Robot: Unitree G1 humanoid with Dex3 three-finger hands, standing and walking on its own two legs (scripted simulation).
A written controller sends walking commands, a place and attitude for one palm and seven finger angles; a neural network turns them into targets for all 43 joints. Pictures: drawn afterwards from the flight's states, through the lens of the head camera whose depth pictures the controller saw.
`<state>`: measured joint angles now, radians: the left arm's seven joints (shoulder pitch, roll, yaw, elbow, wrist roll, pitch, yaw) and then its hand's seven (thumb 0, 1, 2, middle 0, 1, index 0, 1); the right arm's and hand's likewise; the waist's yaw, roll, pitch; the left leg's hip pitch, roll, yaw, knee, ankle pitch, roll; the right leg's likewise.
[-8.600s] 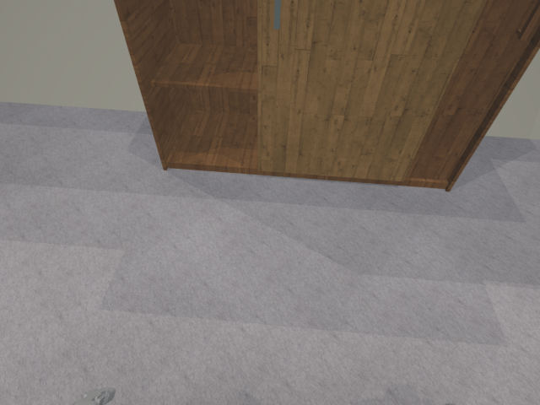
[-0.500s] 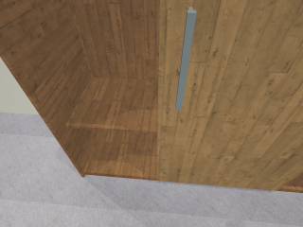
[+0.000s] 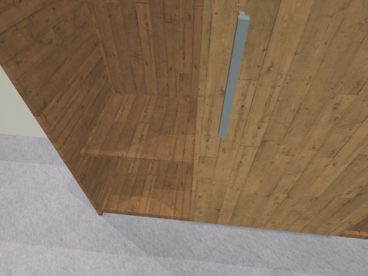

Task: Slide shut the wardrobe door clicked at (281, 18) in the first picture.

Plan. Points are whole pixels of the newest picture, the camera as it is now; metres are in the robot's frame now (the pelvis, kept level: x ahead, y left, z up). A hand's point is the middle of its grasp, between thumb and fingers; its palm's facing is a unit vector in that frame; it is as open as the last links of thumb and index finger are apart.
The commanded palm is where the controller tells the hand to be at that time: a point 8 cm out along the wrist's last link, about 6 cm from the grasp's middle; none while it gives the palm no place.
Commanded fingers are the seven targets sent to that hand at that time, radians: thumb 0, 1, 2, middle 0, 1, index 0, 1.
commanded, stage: look again from close up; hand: right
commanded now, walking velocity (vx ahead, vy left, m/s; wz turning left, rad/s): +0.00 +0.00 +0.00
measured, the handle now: (229, 84) +0.50 -0.07 +0.17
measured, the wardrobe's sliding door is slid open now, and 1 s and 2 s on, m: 0.51 0.51 0.51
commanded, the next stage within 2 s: raise the hand with hooked fingers in 0.78 s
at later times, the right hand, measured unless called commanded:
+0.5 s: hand out of the picture -0.03 -0.12 -0.18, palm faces +0.04 +0.99 -0.14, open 7.4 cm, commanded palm none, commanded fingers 0.00 -0.90 -0.90 0.20 0.30 0.20 0.30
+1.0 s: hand out of the picture +0.06 -0.17 -0.12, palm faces +0.18 +0.94 -0.28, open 7.2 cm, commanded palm +0.10 -0.18 -0.05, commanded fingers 0.00 -0.74 -0.83 0.21 0.41 0.21 0.41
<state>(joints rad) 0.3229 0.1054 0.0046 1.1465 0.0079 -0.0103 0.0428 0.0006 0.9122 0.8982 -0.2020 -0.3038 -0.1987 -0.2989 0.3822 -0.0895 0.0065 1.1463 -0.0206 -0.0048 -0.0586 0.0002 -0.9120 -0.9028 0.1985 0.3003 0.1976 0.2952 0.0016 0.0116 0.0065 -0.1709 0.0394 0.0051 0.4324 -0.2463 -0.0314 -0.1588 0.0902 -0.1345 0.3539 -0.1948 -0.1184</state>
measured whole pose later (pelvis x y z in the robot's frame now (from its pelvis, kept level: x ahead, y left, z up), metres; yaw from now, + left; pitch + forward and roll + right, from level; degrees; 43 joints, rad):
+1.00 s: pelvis -0.01 +0.04 +0.00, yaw -2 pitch -1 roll -1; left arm 0.40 0.18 -0.02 0.95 -0.02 -0.20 0.06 0.02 0.94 0.90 -0.21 -0.30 -0.20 -0.30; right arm 0.51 -0.21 0.01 0.43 0.07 0.06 -0.13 0.06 -0.97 -0.89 0.21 0.31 0.21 0.31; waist 0.00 0.01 0.02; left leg -0.22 0.02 0.04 0.52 -0.29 0.02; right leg -0.22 0.06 -0.10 0.44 -0.22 -0.07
